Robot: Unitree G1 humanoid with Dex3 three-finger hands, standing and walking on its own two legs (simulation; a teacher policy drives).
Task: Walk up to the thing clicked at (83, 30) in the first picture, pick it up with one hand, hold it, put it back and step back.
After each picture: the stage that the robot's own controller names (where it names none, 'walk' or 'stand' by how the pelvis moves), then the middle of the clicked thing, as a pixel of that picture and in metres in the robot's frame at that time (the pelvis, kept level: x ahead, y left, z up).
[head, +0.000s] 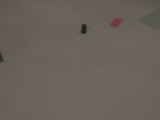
stand; (84, 29) +1.69 -0.04 -0.72
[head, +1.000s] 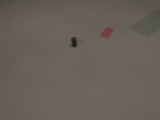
walk; (74, 42) +1.56 +0.20 -0.70
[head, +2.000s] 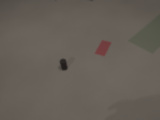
walk; (63, 64) +1.07 +0.29 -0.71
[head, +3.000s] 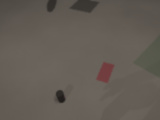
walk; (60, 96) +0.71 +0.26 -0.72
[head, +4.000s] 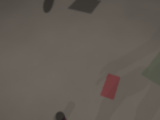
stand; (61, 118) +0.47 +0.24 -0.71
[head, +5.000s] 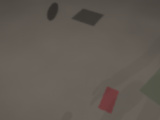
stand; out of the picture +0.46 +0.20 -0.72
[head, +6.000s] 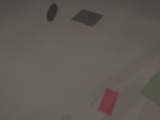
stand; out of the picture +0.44 +0.20 -0.73
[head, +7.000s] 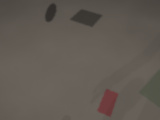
stand; out of the picture +0.42 +0.21 -0.73
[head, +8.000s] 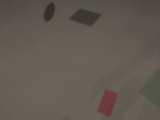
stand; out of the picture +0.41 +0.22 -0.73
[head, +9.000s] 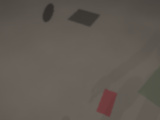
go down; out of the picture +0.41 +0.22 -0.73
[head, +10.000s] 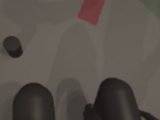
go down; (13, 47) +0.50 +0.24 -0.33
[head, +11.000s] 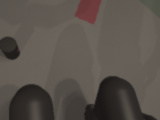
approach; (10, 49) +0.50 +0.25 -0.30
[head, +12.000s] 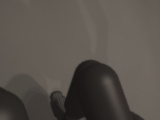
close in; out of the picture +0.48 +0.30 -0.23
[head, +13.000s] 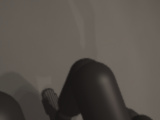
close; out of the picture +0.47 +0.31 -0.23
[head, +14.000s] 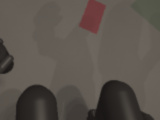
lift; out of the picture +0.40 +0.27 -0.10
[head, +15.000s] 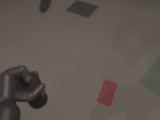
hold; (33, 91) +0.33 +0.17 +0.03
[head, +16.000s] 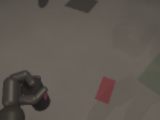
hold; (37, 95) +0.33 +0.17 -0.01
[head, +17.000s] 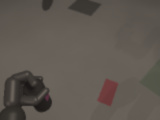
hold; (38, 96) +0.32 +0.17 -0.01
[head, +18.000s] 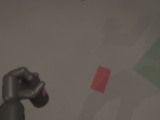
crouch; (35, 92) +0.35 +0.17 -0.06
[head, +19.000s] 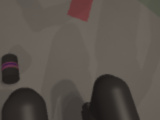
lower; (10, 68) +0.44 +0.21 -0.30
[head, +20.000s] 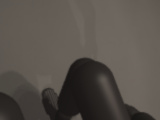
lower; out of the picture +0.38 +0.25 -0.26
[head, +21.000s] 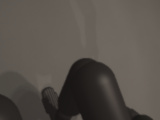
lower; out of the picture +0.38 +0.26 -0.26
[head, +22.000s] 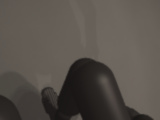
lower; out of the picture +0.39 +0.26 -0.26
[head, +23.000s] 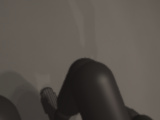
lower; out of the picture +0.39 +0.25 -0.26
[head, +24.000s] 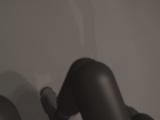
loosen; out of the picture +0.39 +0.25 -0.26
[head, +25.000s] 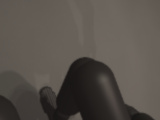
withdraw; out of the picture +0.39 +0.25 -0.26
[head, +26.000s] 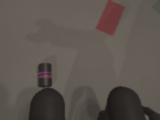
walk; (45, 75) +0.41 +0.18 -0.39
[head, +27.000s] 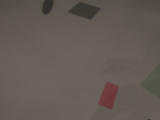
stand; out of the picture +0.34 +0.15 -0.68
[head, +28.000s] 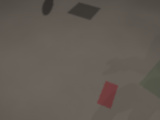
stand; out of the picture +0.35 +0.17 -0.69
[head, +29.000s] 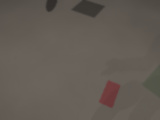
stand; out of the picture +0.34 +0.16 -0.70
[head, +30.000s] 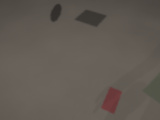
stand; out of the picture +0.36 +0.15 -0.75
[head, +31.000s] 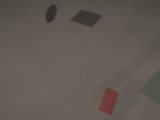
stand; out of the picture +0.33 +0.17 -0.75
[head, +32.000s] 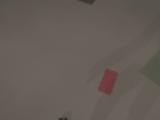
walk; out of the picture +0.36 +0.16 -0.74
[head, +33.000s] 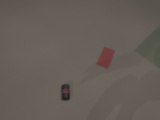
walk; (65, 92) +0.61 +0.11 -0.72
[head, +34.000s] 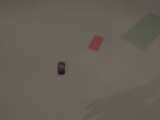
stand; (61, 68) +0.96 +0.21 -0.72
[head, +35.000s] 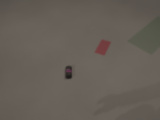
stand; (68, 72) +0.96 +0.15 -0.73
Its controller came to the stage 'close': yes
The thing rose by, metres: 0.70
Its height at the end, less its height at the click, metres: -0.02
